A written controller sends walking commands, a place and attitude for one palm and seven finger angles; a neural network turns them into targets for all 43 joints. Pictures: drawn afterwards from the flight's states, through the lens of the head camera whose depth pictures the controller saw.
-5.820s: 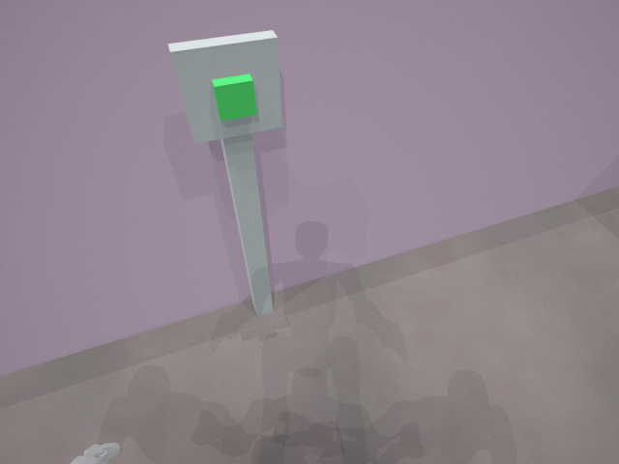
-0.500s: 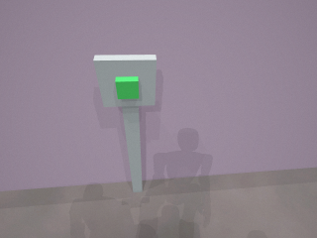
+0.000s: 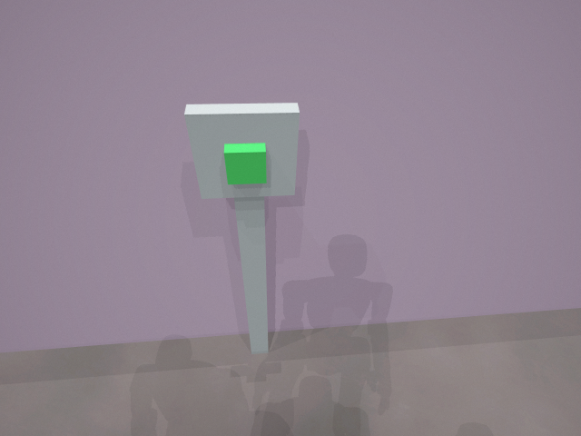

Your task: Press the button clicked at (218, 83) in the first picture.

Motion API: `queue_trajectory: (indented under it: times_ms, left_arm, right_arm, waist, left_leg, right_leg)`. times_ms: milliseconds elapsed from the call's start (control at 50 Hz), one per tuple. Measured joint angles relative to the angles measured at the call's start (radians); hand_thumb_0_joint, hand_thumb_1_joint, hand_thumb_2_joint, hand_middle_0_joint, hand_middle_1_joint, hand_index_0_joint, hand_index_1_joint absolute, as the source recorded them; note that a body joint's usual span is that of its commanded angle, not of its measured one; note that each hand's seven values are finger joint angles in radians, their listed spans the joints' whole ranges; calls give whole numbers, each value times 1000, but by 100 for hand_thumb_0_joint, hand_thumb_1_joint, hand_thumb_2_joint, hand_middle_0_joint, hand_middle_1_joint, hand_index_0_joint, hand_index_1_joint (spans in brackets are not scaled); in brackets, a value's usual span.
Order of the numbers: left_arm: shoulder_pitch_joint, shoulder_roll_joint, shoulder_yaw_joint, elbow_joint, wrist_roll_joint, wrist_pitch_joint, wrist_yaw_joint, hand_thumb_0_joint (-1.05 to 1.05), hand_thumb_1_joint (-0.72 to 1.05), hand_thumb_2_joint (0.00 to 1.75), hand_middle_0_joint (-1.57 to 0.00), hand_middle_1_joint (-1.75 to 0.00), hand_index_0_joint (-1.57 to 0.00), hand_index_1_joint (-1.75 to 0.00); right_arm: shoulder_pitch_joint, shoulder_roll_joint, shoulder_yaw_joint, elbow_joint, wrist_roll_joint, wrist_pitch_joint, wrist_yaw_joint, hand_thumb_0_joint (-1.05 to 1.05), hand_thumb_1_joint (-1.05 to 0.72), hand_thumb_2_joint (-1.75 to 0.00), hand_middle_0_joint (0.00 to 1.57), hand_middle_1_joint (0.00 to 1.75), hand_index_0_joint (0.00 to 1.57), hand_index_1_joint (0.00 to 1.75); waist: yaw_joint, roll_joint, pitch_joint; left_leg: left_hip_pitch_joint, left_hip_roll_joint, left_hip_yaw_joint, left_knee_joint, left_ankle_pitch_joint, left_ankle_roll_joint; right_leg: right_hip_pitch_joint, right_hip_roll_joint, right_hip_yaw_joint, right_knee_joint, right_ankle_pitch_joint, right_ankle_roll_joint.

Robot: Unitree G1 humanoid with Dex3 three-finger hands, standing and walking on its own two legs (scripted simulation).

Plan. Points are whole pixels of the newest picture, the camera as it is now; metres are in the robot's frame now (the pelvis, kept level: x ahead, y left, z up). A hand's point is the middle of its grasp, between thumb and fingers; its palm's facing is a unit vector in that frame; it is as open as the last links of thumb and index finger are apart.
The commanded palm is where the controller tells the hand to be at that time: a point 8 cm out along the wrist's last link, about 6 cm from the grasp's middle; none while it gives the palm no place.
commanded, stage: shuffle to correct the standing spot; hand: left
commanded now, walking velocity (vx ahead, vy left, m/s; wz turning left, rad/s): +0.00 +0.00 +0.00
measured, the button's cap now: (246, 162) +0.51 +0.11 +0.11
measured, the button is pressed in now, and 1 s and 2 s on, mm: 0 0 0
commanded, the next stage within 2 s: come to a stop and stand still in 1.18 s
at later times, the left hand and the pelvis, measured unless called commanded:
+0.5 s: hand out of the picture +0.01 +0.12 -0.18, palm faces +0.15 -0.97 -0.18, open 7.4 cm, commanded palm none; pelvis +0.04 -0.04 -0.01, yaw +5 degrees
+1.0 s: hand out of the picture +0.11 +0.09 -0.18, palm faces +0.15 -0.96 -0.23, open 7.4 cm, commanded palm none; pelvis +0.10 -0.12 -0.01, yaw +7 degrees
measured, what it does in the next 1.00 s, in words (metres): steps to the right: left foot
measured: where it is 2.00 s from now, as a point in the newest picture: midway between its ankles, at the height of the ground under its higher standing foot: outside the picture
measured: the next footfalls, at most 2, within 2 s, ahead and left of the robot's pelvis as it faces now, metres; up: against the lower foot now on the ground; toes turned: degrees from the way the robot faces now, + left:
left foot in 0.68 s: +0.09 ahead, +0.05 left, +0.00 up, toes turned +15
right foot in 1.02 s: +0.18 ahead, -0.28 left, +0.00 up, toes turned +2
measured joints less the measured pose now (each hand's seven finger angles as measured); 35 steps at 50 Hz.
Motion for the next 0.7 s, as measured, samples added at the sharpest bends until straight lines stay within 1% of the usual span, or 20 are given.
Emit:
queue_trajectory:
  times_ms: [60, 160, 240, 320, 360, 380, 400, 420, 460, 500, 540, 580, 620, 640, 660, 680, 700]
  left_arm:
    - [-1, 1, 0, 2, 0, 1, 0, 1, 91, 90, -20, -30, -19, -30]
    - [4, 5, 2, 2, 5, 11, -4, 0, 91, 90, -20, -30, -19, -30]
    - [11, 9, 12, -7, 16, 29, -14, 0, 91, 90, -20, -30, -19, -30]
    - [12, 11, 25, -20, 22, 47, -25, 1, 91, 90, -20, -30, -19, -30]
    - [8, 12, 32, -29, 22, 49, -29, 1, 91, 90, -20, -30, -19, -30]
    - [6, 13, 35, -36, 21, 46, -30, 1, 91, 90, -20, -30, -19, -30]
    - [2, 12, 38, -39, 20, 43, -30, 1, 91, 90, -20, -30, -19, -30]
    - [-1, 9, 39, -42, 19, 41, -29, 1, 91, 90, -20, -30, -19, -30]
    - [-1, 7, 41, -56, 17, 31, -25, 1, 91, 90, -20, -30, -19, -30]
    - [-1, 6, 42, -67, 17, 23, -20, 0, 91, 90, -20, -30, -19, -30]
    - [-3, 1, 40, -71, 18, 20, -16, 0, 91, 90, -20, -30, -19, -30]
    - [-2, -7, 35, -69, 20, 19, -14, 0, 91, 90, -20, -30, -19, -30]
    - [3, -13, 30, -63, 22, 22, -14, 0, 91, 90, -20, -30, -19, -30]
    - [8, -16, 28, -60, 21, 26, -16, 0, 91, 90, -20, -30, -19, -30]
    - [13, -18, 26, -56, 19, 30, -18, 0, 91, 90, -20, -30, -19, -30]
    - [23, -22, 24, -54, 15, 34, -22, 0, 91, 90, -20, -30, -19, -30]
    - [28, -22, 25, -50, 12, 40, -25, 0, 91, 90, -20, -30, -19, -30]
  right_arm:
    - [0, 0, 0, 0, 0, 0, 0, 0, -91, -90, 20, 30, 20, 30]
    - [9, 8, -5, -2, -5, 4, 0, 0, -91, -90, 20, 30, 20, 30]
    - [23, 17, -17, -10, -10, 11, -4, 0, -91, -90, 20, 30, 20, 30]
    - [37, 14, -30, -19, -16, 12, -13, 0, -91, -90, 20, 30, 20, 30]
    - [46, 8, -35, -22, -19, 12, -16, 0, -91, -90, 20, 30, 20, 30]
    - [52, 5, -38, -22, -19, 13, -17, 0, -91, -90, 20, 30, 20, 30]
    - [56, 0, -40, -21, -18, 15, -18, 0, -91, -90, 20, 30, 20, 30]
    - [61, -6, -42, -19, -17, 18, -18, 0, -91, -90, 20, 30, 20, 30]
    - [69, -13, -42, -17, -17, 27, -17, 0, -91, -90, 20, 30, 20, 30]
    - [64, -16, -41, -18, -18, 39, -16, 0, -91, -90, 20, 30, 20, 30]
    - [46, -19, -43, -24, -17, 43, -16, 0, -91, -90, 20, 30, 20, 30]
    - [19, -22, -45, -36, -17, 43, -16, 0, -91, -90, 20, 30, 20, 30]
    - [-12, -23, -44, -53, -16, 38, -17, 0, -91, -90, 20, 30, 20, 30]
    - [-28, -23, -42, -63, -16, 33, -18, 0, -91, -90, 20, 30, 20, 30]
    - [-42, -22, -40, -73, -16, 27, -19, 0, -91, -90, 20, 30, 20, 30]
    - [-53, -25, -39, -83, -18, 18, -24, 0, -91, -90, 20, 30, 20, 30]
    - [-66, -24, -40, -88, -20, 10, -27, 0, -92, -90, 20, 30, 20, 30]
  waist:
    - [0, -1, 0]
    - [-7, -10, -8]
    - [-11, -21, -15]
    - [-19, -16, -14]
    - [-24, -8, -10]
    - [-25, -5, -9]
    - [-24, 3, -7]
    - [-24, 16, -6]
    - [-18, 30, -13]
    - [-11, 26, -15]
    - [-4, 20, -6]
    - [2, 12, 4]
    - [7, 2, 12]
    - [9, -3, 15]
    - [9, -7, 18]
    - [10, -4, 18]
    - [7, -14, 17]
  left_leg:
    - [2, -4, 2, -4, 1, 3]
    - [-3, -14, -3, -3, -1, 7]
    - [-20, -22, -6, 9, -11, 7]
    - [-39, -15, -14, 30, -26, -2]
    - [-46, -8, -26, 46, -37, -13]
    - [-52, -6, -33, 60, -46, -20]
    - [-58, 2, -43, 78, -57, -28]
    - [-63, 14, -57, 96, -70, -36]
    - [-89, 36, -72, 157, -116, -33]
    - [-145, 53, -65, 295, -195, -32]
    - [-198, 65, -54, 425, -235, -36]
    - [-228, 72, -40, 478, -246, -43]
    - [-228, 76, -21, 442, -232, -47]
    - [-215, 77, -10, 388, -200, -48]
    - [-190, 78, 0, 311, -141, -49]
    - [-160, 84, 5, 239, -83, -36]
    - [-149, 83, 11, 227, -108, -22]
  right_leg:
    - [0, -3, 2, 0, 0, 3]
    - [-12, -14, -3, 22, -14, 6]
    - [-50, -24, -9, 87, -63, -10]
    - [-103, -15, -19, 182, -131, -18]
    - [-107, -8, -24, 166, -122, -19]
    - [-97, -6, -27, 130, -92, -21]
    - [-88, 1, -37, 114, -56, -28]
    - [-81, 12, -52, 111, -56, -38]
    - [-70, 30, -80, 108, -82, -57]
    - [-55, 40, -107, 94, -97, -73]
    - [-35, 47, -129, 74, -99, -84]
    - [-19, 52, -143, 63, -102, -90]
    - [-10, 57, -149, 64, -112, -92]
    - [-9, 60, -149, 72, -121, -91]
    - [-10, 63, -148, 89, -135, -89]
    - [-17, 71, -147, 118, -155, -87]
    - [-38, 67, -141, 169, -176, -77]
